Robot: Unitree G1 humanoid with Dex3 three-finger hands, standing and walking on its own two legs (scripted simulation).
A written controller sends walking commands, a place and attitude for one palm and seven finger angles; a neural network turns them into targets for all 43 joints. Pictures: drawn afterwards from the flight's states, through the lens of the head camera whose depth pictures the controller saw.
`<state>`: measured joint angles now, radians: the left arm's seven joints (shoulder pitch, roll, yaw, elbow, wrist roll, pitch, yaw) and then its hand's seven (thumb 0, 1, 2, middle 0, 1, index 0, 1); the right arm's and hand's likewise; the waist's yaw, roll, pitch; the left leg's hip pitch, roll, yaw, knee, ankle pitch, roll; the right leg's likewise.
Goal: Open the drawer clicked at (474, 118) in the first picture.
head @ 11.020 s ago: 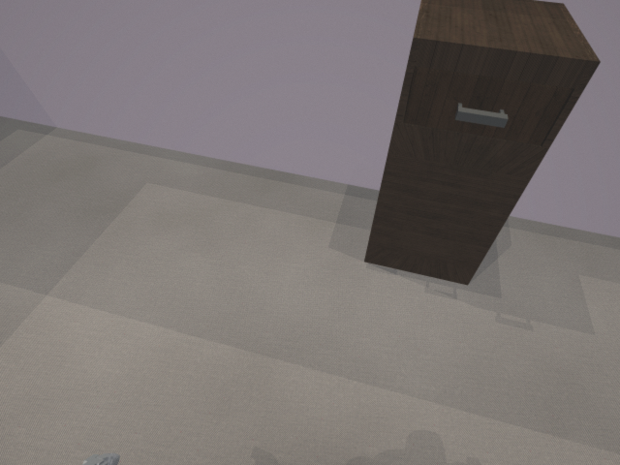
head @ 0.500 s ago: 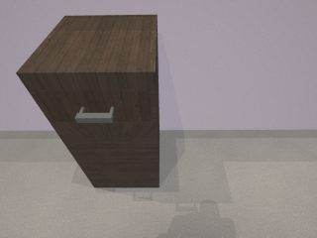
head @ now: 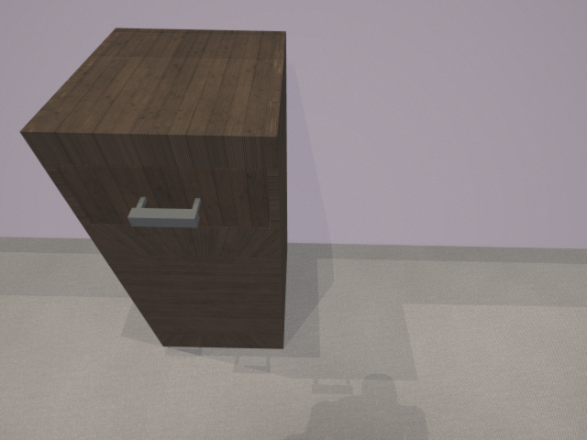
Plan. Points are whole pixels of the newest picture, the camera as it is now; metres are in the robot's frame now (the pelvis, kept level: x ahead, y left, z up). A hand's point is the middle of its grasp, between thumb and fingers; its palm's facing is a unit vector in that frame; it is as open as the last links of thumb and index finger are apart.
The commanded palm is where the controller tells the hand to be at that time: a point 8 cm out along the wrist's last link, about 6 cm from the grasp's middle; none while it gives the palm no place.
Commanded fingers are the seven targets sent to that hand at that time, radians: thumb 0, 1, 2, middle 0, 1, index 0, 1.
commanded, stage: come to a stop and stand still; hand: left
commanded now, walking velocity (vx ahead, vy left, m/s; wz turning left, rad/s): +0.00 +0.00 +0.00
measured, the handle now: (167, 209) +0.51 +0.28 -0.02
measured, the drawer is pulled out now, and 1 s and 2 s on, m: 0.00 0.00 0.00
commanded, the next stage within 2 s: look again from close up in 0.74 s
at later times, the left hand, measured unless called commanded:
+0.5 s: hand out of the picture -0.04 +0.12 -0.17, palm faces +0.08 -0.98 -0.16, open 7.4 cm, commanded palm none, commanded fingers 0.00 0.90 0.90 -0.20 -0.30 -0.20 -0.30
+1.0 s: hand out of the picture -0.05 +0.13 -0.18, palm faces +0.06 -0.98 -0.18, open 7.3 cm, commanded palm none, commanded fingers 0.00 0.90 0.90 -0.20 -0.30 -0.20 -0.30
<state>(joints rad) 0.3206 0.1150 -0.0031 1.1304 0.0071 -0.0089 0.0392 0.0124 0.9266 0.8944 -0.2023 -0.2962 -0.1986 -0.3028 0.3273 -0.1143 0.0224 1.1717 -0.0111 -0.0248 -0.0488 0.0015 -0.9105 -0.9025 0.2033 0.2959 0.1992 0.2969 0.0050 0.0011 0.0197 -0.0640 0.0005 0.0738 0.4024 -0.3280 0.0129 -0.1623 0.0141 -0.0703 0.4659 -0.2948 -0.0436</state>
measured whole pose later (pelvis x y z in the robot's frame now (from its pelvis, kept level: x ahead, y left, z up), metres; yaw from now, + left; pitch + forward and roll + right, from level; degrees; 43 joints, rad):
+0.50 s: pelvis -0.01 -0.02 +0.00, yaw +1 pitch -1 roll +1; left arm 0.34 0.10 0.00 1.13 0.01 -0.02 0.04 0.01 0.92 0.89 -0.20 -0.30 -0.20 -0.30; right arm 0.33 -0.09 0.02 1.16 -0.01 -0.02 -0.05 0.00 -0.91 -0.90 0.20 0.30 0.20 0.30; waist 0.01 0.00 0.01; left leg -0.09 0.03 0.05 0.40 -0.30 -0.02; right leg -0.17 0.04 -0.10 0.44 -0.26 -0.08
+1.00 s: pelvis -0.04 -0.02 +0.00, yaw +1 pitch +0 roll -1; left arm 0.34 0.10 0.00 1.09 0.02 -0.03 0.05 0.01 0.91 0.89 -0.20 -0.30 -0.20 -0.30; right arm 0.33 -0.13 -0.01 1.06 -0.01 0.00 -0.03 0.00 -0.91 -0.90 0.20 0.30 0.20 0.30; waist -0.01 0.04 0.02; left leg -0.23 0.05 0.03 0.60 -0.36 0.01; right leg -0.22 0.07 -0.12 0.45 -0.23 -0.09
